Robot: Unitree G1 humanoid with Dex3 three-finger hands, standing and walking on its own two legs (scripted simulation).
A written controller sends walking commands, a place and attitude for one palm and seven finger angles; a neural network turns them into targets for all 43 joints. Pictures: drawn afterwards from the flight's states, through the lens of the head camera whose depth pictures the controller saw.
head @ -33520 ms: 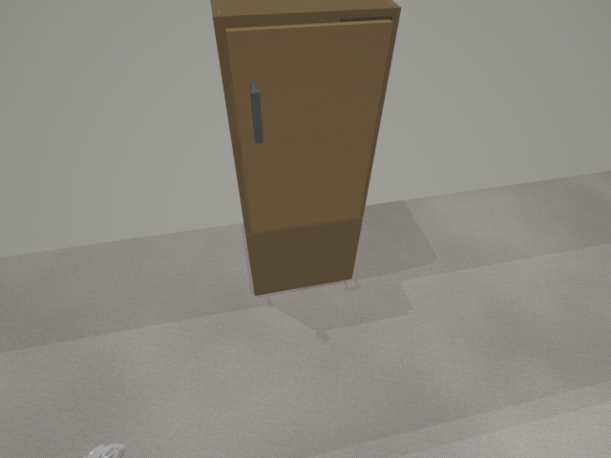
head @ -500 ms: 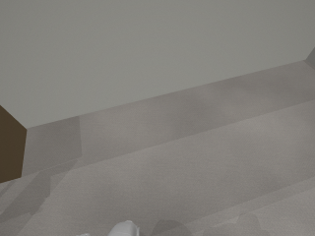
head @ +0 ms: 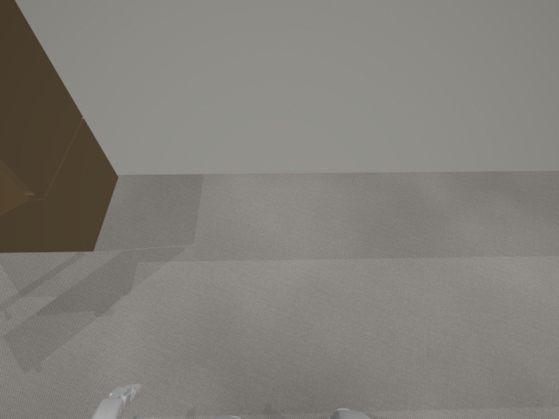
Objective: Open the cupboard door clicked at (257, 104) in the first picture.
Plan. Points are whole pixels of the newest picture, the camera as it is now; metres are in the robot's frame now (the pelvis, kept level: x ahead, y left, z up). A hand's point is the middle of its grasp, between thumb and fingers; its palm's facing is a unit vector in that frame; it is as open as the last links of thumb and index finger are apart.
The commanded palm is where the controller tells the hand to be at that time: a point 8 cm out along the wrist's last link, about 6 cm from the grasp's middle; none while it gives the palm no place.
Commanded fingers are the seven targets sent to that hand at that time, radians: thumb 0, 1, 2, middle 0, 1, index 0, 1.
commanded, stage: turn to face it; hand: left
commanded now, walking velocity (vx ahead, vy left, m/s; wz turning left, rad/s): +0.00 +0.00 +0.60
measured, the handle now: out of the picture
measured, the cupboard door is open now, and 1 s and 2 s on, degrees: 44 44 44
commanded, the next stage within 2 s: take the last steps up to it in 1.14 s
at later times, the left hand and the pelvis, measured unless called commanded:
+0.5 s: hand out of the picture -0.03 +0.19 -0.18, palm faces +0.37 -0.89 -0.25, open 7.3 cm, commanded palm none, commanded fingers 0.00 0.90 0.90 -0.20 -0.30 -0.20 -0.30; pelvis +0.01 -0.02 -0.01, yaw +20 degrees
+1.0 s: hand out of the picture +0.02 +0.18 -0.15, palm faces +0.54 -0.79 -0.28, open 7.3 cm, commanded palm none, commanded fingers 0.00 0.90 0.90 -0.20 -0.30 -0.20 -0.30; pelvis +0.04 -0.05 -0.01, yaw +35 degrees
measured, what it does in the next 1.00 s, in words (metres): steps on the spot, turning left: right foot, then left foot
